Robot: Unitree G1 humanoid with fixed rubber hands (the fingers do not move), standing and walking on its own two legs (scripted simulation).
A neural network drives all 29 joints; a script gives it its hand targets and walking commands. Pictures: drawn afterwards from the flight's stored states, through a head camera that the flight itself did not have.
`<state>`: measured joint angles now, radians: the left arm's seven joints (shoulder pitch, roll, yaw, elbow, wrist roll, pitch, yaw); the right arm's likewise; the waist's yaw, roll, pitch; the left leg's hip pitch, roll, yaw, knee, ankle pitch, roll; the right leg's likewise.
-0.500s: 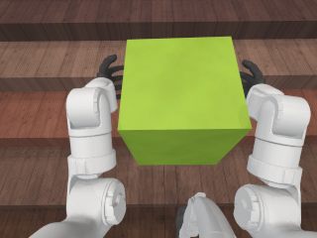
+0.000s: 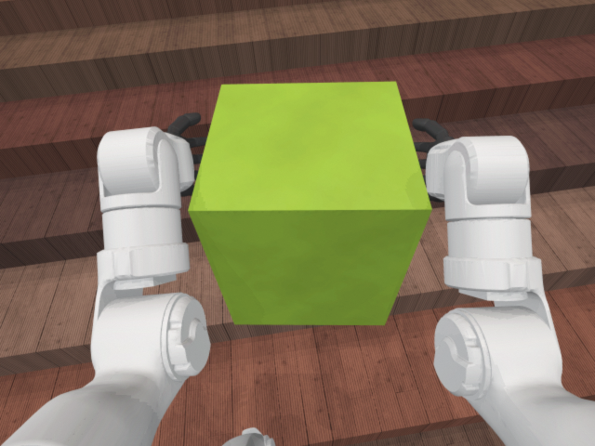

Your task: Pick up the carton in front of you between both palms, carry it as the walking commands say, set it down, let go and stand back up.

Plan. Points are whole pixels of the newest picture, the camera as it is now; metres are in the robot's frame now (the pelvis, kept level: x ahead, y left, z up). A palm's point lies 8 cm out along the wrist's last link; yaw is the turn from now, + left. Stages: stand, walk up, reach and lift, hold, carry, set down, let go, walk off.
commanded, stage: carry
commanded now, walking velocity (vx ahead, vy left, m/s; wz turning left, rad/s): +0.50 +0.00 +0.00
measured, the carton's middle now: (308, 213) +0.39 -0.03 +0.12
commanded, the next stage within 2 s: none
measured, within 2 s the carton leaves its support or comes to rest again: neither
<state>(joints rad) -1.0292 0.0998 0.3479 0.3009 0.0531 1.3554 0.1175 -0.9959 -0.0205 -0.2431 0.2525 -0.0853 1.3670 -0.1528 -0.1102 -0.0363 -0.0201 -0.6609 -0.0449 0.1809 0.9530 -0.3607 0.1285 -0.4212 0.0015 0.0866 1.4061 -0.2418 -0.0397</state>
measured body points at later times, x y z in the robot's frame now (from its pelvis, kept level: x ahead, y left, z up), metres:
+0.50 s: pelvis +0.27 -0.08 +0.13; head +0.33 -0.07 +0.57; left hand +0.66 +0.11 +0.26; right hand +0.69 -0.19 +0.26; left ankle +0.15 +0.05 -0.45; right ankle +0.41 -0.15 -0.55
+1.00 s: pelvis +0.37 -0.07 +0.18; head +0.33 -0.07 +0.63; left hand +0.74 +0.08 +0.36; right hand +0.73 -0.22 +0.35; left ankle +0.37 +0.01 -0.55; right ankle +0.40 -0.15 -0.55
